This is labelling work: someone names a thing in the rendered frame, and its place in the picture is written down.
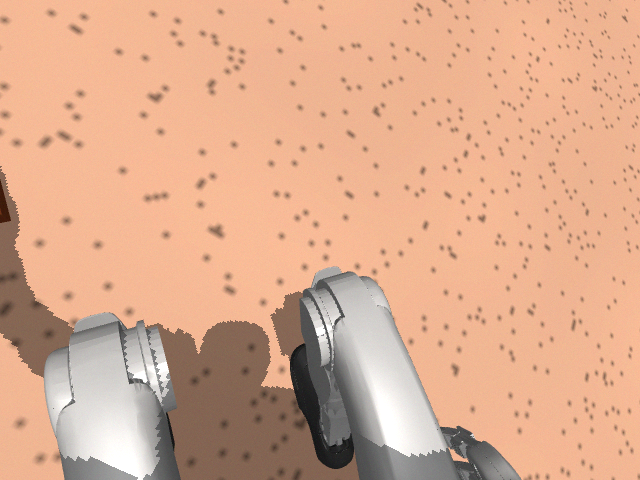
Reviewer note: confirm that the right robot foot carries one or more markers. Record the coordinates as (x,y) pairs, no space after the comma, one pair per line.
(334,456)

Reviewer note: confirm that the right robot hand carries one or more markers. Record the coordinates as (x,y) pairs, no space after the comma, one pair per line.
(485,462)

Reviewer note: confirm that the small box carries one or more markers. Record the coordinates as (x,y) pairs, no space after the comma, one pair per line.
(4,213)

